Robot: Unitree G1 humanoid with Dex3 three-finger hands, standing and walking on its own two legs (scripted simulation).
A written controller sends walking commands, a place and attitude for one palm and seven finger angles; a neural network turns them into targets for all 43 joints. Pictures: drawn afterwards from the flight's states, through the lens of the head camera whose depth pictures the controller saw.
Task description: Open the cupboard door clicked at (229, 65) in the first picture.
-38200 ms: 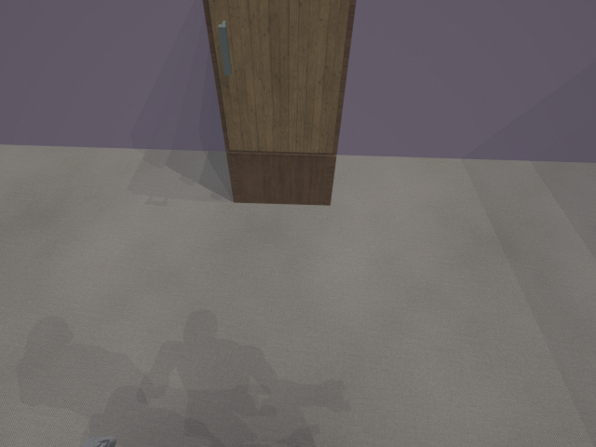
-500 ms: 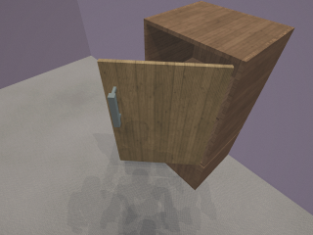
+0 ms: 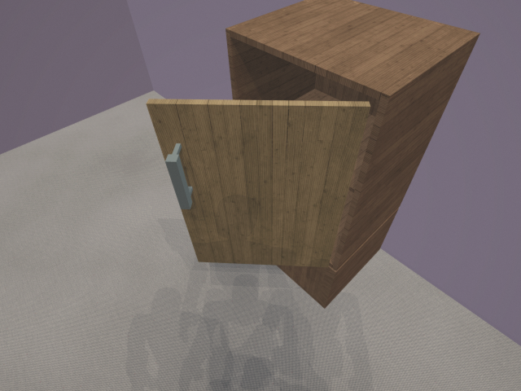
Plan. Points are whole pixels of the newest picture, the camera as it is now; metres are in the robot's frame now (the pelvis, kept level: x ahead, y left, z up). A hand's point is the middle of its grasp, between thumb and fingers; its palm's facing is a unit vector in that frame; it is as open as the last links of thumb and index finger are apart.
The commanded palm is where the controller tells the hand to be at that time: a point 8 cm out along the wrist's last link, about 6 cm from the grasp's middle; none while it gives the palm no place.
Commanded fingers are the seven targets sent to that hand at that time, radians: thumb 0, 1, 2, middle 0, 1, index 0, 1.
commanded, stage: come to a stop and stand still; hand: left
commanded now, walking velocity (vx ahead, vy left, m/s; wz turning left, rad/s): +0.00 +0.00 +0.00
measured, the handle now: (182, 177) +0.55 +0.21 -0.02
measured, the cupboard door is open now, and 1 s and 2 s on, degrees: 43 43 43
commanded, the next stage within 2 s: look again from close up in 0.26 s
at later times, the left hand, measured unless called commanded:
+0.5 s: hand out of the picture +0.02 +0.16 -0.17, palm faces +0.04 -0.97 -0.23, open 7.4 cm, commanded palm none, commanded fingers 0.00 0.90 0.90 -0.20 -0.30 -0.20 -0.30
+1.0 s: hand out of the picture +0.03 +0.17 -0.16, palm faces +0.16 -0.96 -0.21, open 7.3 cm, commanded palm +0.11 +0.21 -0.07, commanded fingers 0.00 0.81 0.86 -0.21 -0.36 -0.21 -0.36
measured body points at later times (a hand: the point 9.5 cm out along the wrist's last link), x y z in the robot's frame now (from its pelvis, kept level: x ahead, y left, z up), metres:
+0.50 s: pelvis +0.00 -0.02 +0.00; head +0.00 -0.03 +0.45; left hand +0.02 +0.22 -0.15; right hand +0.00 -0.23 -0.16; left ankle -0.01 +0.13 -0.74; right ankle +0.05 -0.11 -0.74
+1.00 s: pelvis +0.00 -0.01 +0.00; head +0.01 -0.02 +0.45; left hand +0.02 +0.22 -0.14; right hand +0.00 -0.23 -0.16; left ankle -0.01 +0.13 -0.74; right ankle +0.05 -0.11 -0.74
